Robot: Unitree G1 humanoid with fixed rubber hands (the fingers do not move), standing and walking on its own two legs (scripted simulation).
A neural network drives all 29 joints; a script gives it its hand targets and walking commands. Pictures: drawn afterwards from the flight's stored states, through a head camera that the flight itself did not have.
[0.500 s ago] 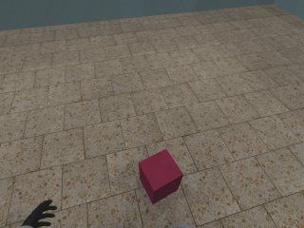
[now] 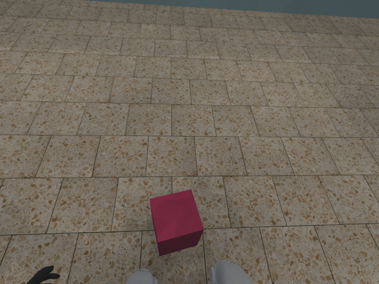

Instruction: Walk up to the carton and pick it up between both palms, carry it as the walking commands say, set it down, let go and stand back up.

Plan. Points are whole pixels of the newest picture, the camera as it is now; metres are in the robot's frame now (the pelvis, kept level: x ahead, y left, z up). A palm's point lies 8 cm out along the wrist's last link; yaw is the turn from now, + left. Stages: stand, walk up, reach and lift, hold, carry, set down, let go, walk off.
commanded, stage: walk up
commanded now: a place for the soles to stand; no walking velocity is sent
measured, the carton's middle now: (174, 223) +0.43 +0.05 -0.60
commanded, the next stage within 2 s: none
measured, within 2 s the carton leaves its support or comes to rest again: neither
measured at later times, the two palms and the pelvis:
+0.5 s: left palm out of the picture -0.03 +0.17 -0.06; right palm out of the picture +0.23 -0.48 -0.09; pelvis +0.03 -0.19 +0.00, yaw +20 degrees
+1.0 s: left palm out of the picture -0.13 +0.15 -0.07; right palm (351, 227) +0.28 -0.38 -0.08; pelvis +0.04 -0.15 +0.01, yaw +31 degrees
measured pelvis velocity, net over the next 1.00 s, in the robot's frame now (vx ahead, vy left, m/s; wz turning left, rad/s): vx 0.04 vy -0.15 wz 0.54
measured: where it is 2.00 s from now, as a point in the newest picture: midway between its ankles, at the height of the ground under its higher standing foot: outside the picture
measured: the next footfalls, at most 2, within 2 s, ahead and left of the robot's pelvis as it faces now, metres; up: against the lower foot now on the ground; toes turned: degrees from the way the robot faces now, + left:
right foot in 0.16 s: +0.14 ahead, -0.27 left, +0.00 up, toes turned +3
left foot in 0.72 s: +0.00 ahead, -0.01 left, +0.00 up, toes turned +27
